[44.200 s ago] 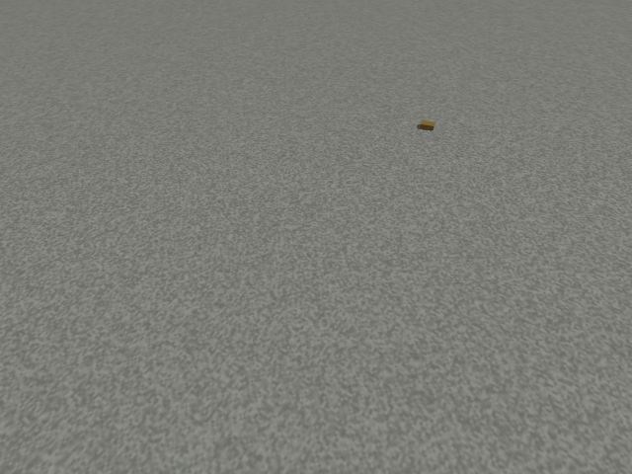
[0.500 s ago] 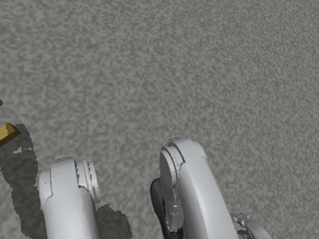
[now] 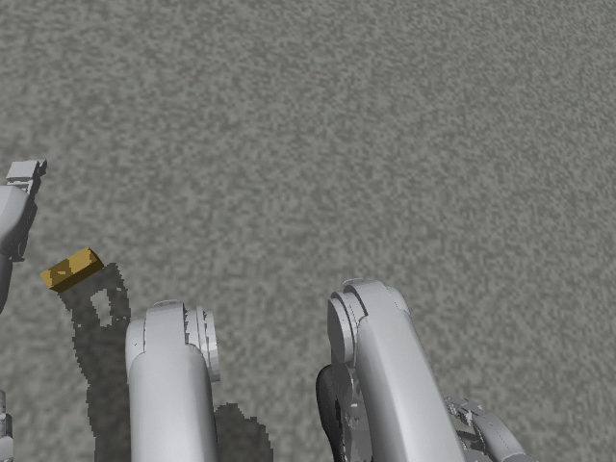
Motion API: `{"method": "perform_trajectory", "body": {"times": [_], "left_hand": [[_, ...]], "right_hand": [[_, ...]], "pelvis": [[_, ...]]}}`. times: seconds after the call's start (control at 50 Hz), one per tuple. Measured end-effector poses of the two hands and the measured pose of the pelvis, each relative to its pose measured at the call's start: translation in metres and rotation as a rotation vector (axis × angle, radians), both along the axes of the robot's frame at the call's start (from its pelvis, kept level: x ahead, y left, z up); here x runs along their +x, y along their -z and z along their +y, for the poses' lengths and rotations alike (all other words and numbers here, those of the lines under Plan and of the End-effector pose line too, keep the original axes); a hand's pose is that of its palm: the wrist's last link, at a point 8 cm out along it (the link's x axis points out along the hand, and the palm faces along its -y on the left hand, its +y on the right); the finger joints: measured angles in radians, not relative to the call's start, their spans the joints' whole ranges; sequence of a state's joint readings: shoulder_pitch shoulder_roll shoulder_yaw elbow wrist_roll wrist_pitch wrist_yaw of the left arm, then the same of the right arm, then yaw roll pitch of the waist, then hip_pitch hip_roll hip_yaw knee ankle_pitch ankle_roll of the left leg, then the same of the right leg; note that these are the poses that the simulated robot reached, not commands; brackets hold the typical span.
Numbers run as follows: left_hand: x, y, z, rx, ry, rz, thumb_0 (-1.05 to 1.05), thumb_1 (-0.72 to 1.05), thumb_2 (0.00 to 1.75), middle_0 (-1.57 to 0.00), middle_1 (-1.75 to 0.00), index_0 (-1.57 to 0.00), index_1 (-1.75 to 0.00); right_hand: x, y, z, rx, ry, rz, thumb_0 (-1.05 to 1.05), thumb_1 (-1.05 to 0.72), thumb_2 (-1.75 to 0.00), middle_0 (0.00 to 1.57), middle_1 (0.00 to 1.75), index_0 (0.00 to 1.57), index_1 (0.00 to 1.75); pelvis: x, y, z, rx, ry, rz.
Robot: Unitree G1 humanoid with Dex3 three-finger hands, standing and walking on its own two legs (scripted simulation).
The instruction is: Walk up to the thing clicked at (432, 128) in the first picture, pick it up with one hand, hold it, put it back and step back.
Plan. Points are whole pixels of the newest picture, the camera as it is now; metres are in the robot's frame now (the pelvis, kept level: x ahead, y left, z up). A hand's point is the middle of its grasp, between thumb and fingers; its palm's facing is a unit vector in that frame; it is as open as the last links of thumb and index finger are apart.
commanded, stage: withdraw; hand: left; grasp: from above
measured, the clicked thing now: (73, 270) +0.41 +0.33 -0.29
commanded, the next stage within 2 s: home in 0.56 s
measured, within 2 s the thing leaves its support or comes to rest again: neither
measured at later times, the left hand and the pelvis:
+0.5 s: hand out of the picture +0.38 +0.34 -0.09, palm faces -0.43 -0.08 -0.90, open 7.4 cm; pelvis -0.02 -0.01 +0.03, yaw +1 degrees
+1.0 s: hand out of the picture +0.34 +0.32 +0.01, palm faces -0.38 -0.38 -0.84, open 7.4 cm; pelvis -0.01 +0.00 +0.13, yaw +3 degrees
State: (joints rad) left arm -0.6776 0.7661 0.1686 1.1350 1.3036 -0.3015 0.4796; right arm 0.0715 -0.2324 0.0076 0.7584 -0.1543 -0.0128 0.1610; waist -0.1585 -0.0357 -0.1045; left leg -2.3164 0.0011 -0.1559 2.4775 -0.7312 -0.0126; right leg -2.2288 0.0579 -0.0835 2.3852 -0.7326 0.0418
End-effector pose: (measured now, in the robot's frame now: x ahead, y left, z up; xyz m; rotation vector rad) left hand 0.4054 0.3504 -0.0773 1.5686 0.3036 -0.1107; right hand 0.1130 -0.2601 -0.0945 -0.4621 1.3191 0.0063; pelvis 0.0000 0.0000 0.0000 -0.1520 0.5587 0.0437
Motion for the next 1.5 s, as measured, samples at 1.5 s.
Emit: {"method": "perform_trajectory", "body": {"times": [1.5], "left_hand": [[-0.206,-0.345,-0.073,-1.004,-0.722,0.130,0.01,0.89,0.90,-0.21,-0.30,-0.21,-0.30]], "right_hand": [[0.134,-0.330,0.065,0.199,-0.020,-0.622,0.01,-0.90,-0.90,0.20,0.30,0.20,0.30]], "pelvis": [[0.025,-0.306,-0.002,0.094,-0.104,-0.188]]}}
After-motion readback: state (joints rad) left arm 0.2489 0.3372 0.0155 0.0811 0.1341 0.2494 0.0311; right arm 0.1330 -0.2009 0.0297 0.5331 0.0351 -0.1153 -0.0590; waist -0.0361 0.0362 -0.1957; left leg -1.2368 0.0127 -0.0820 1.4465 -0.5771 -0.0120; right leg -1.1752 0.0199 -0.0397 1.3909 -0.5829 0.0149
